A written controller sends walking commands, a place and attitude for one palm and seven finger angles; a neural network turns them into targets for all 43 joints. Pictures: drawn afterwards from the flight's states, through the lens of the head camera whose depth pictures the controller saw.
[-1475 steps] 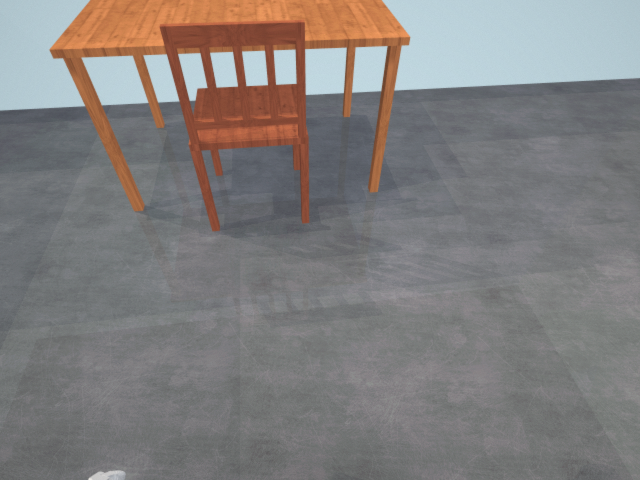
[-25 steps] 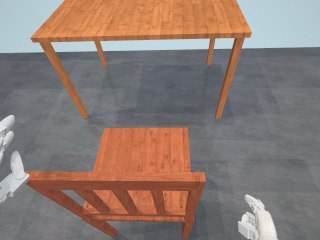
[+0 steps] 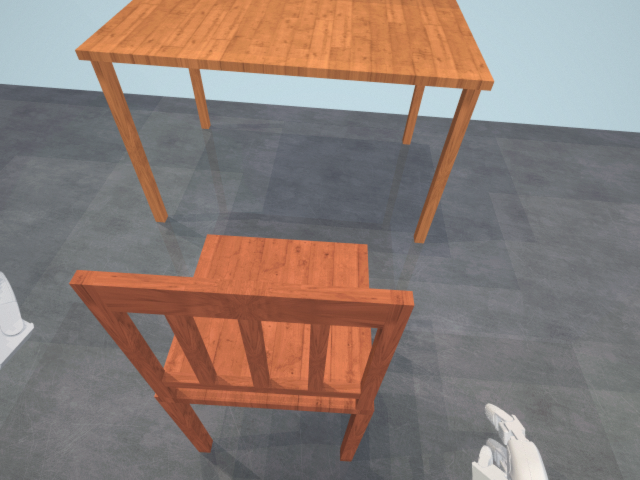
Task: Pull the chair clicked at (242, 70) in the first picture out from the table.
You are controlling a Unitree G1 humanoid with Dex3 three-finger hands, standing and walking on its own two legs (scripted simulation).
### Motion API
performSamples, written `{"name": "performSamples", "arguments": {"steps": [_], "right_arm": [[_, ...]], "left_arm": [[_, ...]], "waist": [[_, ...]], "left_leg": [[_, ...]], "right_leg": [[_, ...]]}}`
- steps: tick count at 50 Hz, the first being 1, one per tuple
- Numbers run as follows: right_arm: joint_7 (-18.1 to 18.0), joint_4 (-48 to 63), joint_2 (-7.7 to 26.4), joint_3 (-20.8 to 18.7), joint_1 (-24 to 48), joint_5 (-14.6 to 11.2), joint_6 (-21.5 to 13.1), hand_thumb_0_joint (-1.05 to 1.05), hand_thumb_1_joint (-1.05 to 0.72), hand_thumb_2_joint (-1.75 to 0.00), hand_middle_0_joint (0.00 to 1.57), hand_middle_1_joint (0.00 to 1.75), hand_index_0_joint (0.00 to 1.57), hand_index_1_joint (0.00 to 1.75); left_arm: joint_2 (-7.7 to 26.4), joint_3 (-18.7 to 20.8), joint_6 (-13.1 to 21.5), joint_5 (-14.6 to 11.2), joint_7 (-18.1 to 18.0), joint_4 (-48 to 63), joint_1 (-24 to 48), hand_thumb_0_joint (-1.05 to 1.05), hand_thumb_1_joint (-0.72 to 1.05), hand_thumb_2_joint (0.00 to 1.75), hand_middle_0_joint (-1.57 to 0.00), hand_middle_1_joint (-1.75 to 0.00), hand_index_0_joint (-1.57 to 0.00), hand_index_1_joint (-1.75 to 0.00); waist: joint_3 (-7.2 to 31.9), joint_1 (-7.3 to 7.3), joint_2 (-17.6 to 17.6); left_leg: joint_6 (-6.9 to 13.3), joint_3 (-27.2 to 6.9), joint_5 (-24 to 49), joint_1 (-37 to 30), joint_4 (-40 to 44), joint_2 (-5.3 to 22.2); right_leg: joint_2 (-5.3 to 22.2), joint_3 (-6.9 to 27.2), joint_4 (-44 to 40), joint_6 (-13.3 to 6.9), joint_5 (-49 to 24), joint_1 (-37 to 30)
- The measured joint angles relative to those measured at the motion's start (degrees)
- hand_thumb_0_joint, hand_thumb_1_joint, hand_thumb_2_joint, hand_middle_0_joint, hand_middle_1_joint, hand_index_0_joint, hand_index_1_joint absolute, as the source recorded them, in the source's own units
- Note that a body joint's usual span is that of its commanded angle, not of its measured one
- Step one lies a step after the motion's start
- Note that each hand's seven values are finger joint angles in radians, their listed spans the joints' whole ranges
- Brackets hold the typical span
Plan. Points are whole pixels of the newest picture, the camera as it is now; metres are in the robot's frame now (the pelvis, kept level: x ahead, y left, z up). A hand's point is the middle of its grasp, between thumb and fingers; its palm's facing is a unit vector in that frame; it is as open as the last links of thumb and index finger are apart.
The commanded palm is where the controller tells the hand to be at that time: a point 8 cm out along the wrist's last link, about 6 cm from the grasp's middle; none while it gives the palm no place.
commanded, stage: step back with the hand held close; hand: left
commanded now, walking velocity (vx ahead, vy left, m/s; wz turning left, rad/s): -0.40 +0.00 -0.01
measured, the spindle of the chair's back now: (256, 353) +0.32 +0.12 -0.11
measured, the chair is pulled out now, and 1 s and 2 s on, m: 0.68 0.68 0.68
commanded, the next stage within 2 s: stop stepping back and stand still in 0.72 s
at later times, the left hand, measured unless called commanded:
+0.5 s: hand out of the picture +0.16 +0.27 +0.18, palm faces +0.48 -0.72 -0.51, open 7.4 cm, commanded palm +0.10 +0.30 +0.19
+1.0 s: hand out of the picture +0.06 +0.23 +0.17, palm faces +0.41 -0.75 -0.52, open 7.4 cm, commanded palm +0.01 +0.27 +0.19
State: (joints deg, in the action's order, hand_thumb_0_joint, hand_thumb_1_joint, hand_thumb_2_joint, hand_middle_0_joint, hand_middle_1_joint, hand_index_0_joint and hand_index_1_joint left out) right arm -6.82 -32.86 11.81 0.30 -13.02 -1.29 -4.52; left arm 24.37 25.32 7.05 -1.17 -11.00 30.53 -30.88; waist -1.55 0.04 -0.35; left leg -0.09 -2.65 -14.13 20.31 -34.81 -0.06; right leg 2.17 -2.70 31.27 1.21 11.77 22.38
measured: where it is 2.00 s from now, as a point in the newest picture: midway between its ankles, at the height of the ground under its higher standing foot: outside the picture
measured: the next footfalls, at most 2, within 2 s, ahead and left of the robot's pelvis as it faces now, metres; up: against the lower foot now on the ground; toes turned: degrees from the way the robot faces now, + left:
right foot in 0.52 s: -0.02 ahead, -0.15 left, +0.00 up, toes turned -2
left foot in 0.82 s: -0.04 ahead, +0.12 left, +0.00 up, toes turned +0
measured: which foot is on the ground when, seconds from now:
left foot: down 0.00-0.64, up 0.66-0.80, down 0.82-1.00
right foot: down 0.00-0.34, up 0.36-0.50, down 0.52-1.00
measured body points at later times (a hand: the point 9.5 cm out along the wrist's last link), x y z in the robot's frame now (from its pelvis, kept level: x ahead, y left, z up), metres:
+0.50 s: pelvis -0.03 -0.01 +0.00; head +0.00 +0.01 +0.45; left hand +0.13 +0.31 +0.21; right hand +0.14 -0.24 -0.08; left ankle +0.00 +0.12 -0.73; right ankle -0.04 -0.14 -0.72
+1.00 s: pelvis -0.13 -0.03 +0.00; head -0.12 -0.02 +0.45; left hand +0.03 +0.27 +0.20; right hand +0.03 -0.27 -0.08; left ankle -0.08 +0.11 -0.73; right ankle -0.06 -0.14 -0.73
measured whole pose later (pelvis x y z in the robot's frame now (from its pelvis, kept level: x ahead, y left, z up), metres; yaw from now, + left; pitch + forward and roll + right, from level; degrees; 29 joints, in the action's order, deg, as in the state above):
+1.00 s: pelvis -0.13 -0.03 +0.00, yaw +0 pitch -1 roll -1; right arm -4.6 -35.4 11.5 -0.9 -11.4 -1.3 -6.3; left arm 25.6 26.3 9.4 -2.4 -9.3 33.2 -35.2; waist -3.2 -0.2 -0.9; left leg -1.9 -1.9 -15.1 19.7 -34.8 2.6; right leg 0.4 -3.1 32.3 0.3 11.4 20.6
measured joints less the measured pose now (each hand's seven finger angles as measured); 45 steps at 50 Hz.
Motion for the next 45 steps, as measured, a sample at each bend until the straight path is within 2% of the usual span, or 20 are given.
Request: {"name": "performSamples", "arguments": {"steps": [4,7,10,13,15,17,18,22,26,28,30,32,33,36,37,39,41,42,45], "right_arm": [[0.60,-0.15,-0.95,0.16,-0.15,0.23,-1.48,0.02,-0.90,-0.89,0.20,0.30,0.21,0.30],[1.14,-0.70,-1.22,0.00,-0.20,0.25,-1.95,0.02,-0.90,-0.89,0.20,0.30,0.21,0.30],[1.82,-1.83,-0.73,-0.18,0.14,0.74,-1.66,0.02,-0.90,-0.89,0.20,0.30,0.21,0.30],[2.53,-3.63,0.38,-0.20,1.36,1.21,-0.48,0.02,-0.90,-0.89,0.20,0.30,0.21,0.30],[2.45,-4.00,0.99,-0.16,1.68,1.28,0.28,0.02,-0.90,-0.89,0.20,0.30,0.21,0.30],[1.98,-3.87,1.01,-0.54,2.19,1.22,0.52,0.02,-0.90,-0.89,0.20,0.30,0.21,0.30],[1.84,-3.59,0.87,-0.76,2.32,1.13,0.36,0.02,-0.90,-0.89,0.20,0.30,0.21,0.30],[1.78,-2.37,-0.54,-1.83,1.03,0.83,-1.79,0.02,-0.90,-0.89,0.20,0.30,0.21,0.30],[2.73,-3.97,-1.88,-1.24,1.98,1.72,-3.89,0.02,-0.90,-0.89,0.20,0.30,0.21,0.30],[3.20,-4.72,-1.98,-0.79,4.02,2.12,-4.28,0.01,-0.90,-0.89,0.20,0.30,0.21,0.30],[3.58,-4.55,-1.76,-0.57,5.77,2.10,-3.94,0.01,-0.90,-0.89,0.20,0.30,0.21,0.30],[3.85,-3.78,-1.84,-0.57,6.73,1.52,-2.97,0.01,-0.90,-0.89,0.20,0.30,0.21,0.30],[3.89,-3.33,-1.90,-0.69,6.96,1.21,-2.27,0.01,-0.90,-0.89,0.21,0.30,0.21,0.30],[3.35,-2.64,-1.77,-1.43,6.87,0.65,-0.21,0.01,-0.90,-0.89,0.21,0.30,0.21,0.30],[2.96,-2.52,-1.64,-1.48,6.75,0.57,0.37,0.01,-0.90,-0.89,0.21,0.30,0.21,0.30],[2.02,-2.14,-1.12,-1.36,6.24,0.65,1.22,0.01,-0.90,-0.89,0.20,0.30,0.21,0.30],[1.24,-1.47,0.00,-1.67,5.40,0.68,1.44,0.01,-0.90,-0.89,0.20,0.30,0.21,0.30],[0.99,-1.52,0.40,-2.26,5.13,0.65,1.20,0.01,-0.90,-0.89,0.20,0.30,0.21,0.30],[1.33,-2.87,-0.41,-3.00,4.63,0.55,0.48,0.01,-0.91,-0.89,0.20,0.30,0.20,0.30]], "left_arm": [[0.64,1.11,1.37,0.60,0.46,0.47,0.31,0.01,0.89,0.90,-0.21,-0.30,-0.21,-0.30],[-0.12,1.18,2.23,0.95,0.77,0.02,1.31,0.01,0.89,0.90,-0.21,-0.30,-0.21,-0.30],[-1.77,0.39,2.40,0.68,0.68,0.23,1.95,0.01,0.89,0.90,-0.21,-0.30,-0.21,-0.30],[-2.55,-0.77,1.76,0.16,0.45,1.38,2.06,0.01,0.89,0.90,-0.21,-0.30,-0.21,-0.30],[-2.12,-1.02,1.54,-0.09,0.54,2.43,1.62,0.01,0.88,0.90,-0.21,-0.30,-0.21,-0.30],[-0.77,-0.23,1.95,-0.01,0.51,2.96,1.25,0.01,0.88,0.90,-0.21,-0.30,-0.21,-0.30],[-0.21,0.43,2.20,0.18,0.52,3.01,0.83,0.01,0.88,0.90,-0.22,-0.30,-0.21,-0.30],[0.73,2.60,2.59,0.03,0.86,2.90,-0.87,0.01,0.88,0.90,-0.22,-0.30,-0.21,-0.30],[0.21,3.22,4.11,-0.64,1.38,3.45,-1.19,0.01,0.89,0.90,-0.21,-0.30,-0.21,-0.30],[-0.87,2.26,4.79,-0.58,1.87,2.88,0.21,0.01,0.89,0.90,-0.21,-0.30,-0.21,-0.30],[-1.55,0.45,4.72,-0.54,2.57,2.54,1.83,0.01,0.89,0.90,-0.21,-0.30,-0.21,-0.30],[-0.85,-0.49,4.73,-0.82,3.38,3.11,1.32,0.01,0.89,0.90,-0.21,-0.30,-0.21,-0.30],[-0.37,-0.70,4.82,-1.02,3.66,3.51,0.37,0.01,0.89,0.90,-0.21,-0.30,-0.21,-0.30],[0.88,-0.70,4.89,-1.22,3.85,4.14,-2.94,0.01,0.88,0.90,-0.21,-0.30,-0.21,-0.30],[1.32,-0.24,4.79,-1.25,3.64,4.20,-3.88,0.01,0.88,0.90,-0.22,-0.30,-0.21,-0.30],[2.19,1.04,4.51,-1.16,2.92,4.31,-5.22,0.01,0.88,0.90,-0.22,-0.30,-0.21,-0.30],[3.02,2.13,4.31,-1.31,2.07,4.86,-5.83,0.01,0.88,0.90,-0.22,-0.30,-0.22,-0.30],[3.56,2.51,4.41,-1.44,1.84,4.99,-5.58,0.01,0.88,0.90,-0.22,-0.30,-0.22,-0.30],[3.78,2.84,4.28,-1.67,1.94,3.38,-4.47,0.01,0.88,0.90,-0.22,-0.30,-0.21,-0.30]], "waist": [[-0.83,-0.24,-0.31],[-1.11,-0.54,0.32],[-0.84,-1.13,0.63],[-0.99,-1.13,0.07],[-0.50,-0.55,-0.22],[-0.95,0.05,-0.66],[-1.31,0.07,-0.68],[-0.25,0.51,0.62],[0.49,-1.45,-0.01],[-0.90,-2.30,0.92],[-2.89,-1.89,2.81],[-3.58,-1.12,3.33],[-3.43,-0.75,2.99],[-1.92,0.37,0.90],[-1.45,0.69,0.06],[-0.68,1.42,-1.09],[-0.23,2.02,-0.55],[-0.19,2.23,-0.24],[-1.03,0.84,-2.74]], "left_leg": [[-0.13,-0.03,-1.10,0.90,-2.56,-0.25],[0.12,0.57,-3.02,2.42,-5.29,0.81],[0.10,0.71,-9.43,4.62,-8.05,1.03],[0.14,1.05,-11.15,4.98,-11.69,0.16],[0.58,1.31,-11.64,2.36,-7.86,0.21],[0.64,1.42,-3.85,1.93,-4.15,0.36],[0.57,1.52,-2.04,2.07,-4.06,0.58],[0.02,0.37,-2.50,2.89,-3.31,1.67],[-0.60,1.83,-0.90,3.20,-0.79,2.68],[-1.23,2.44,0.11,3.27,0.08,4.10],[-1.89,1.64,1.65,3.07,1.26,5.48],[-1.96,1.34,3.10,3.89,1.16,5.99],[-1.89,1.11,1.68,4.88,-1.23,5.42],[-1.71,0.00,-8.34,7.42,-12.91,1.52],[-1.66,0.20,-9.96,7.02,-13.80,0.66],[-1.50,0.92,-9.27,4.29,-8.94,0.22],[-0.64,1.18,0.07,0.03,1.24,1.55],[-0.54,0.86,0.60,-0.77,3.69,1.94],[-1.34,1.84,0.43,-0.60,3.31,0.88]], "right_leg": [[-0.20,0.78,2.17,0.06,-2.29,0.83],[-0.40,0.28,4.10,-0.49,-2.22,1.77],[-0.36,-0.05,4.18,-1.12,-2.24,3.05],[0.19,0.20,3.11,-1.12,-3.48,3.71],[0.50,-0.01,2.25,-0.67,-4.25,4.21],[0.69,-0.23,2.05,-0.26,-3.86,4.65],[0.33,0.09,3.03,-0.08,-1.29,5.02],[-1.80,1.15,11.75,-0.12,6.28,3.24],[-1.52,0.81,3.87,-0.43,6.41,-4.70],[-2.52,0.74,-1.34,0.02,6.79,-6.77],[-4.05,0.05,-3.88,-0.80,3.21,-7.54],[-4.63,-0.27,-4.06,-1.69,1.86,-6.93],[-4.42,-0.06,-3.30,-1.98,1.91,-6.09],[-2.61,1.13,-2.01,-2.25,1.85,-3.88],[-1.98,1.57,-2.02,-2.15,1.50,-3.41],[-1.13,1.86,-2.01,-1.75,0.79,-2.61],[-1.37,0.97,-0.65,-1.24,0.83,-1.44],[-1.44,0.32,0.87,-1.04,1.28,-0.41],[-0.59,1.72,4.94,-0.41,7.22,1.29]]}}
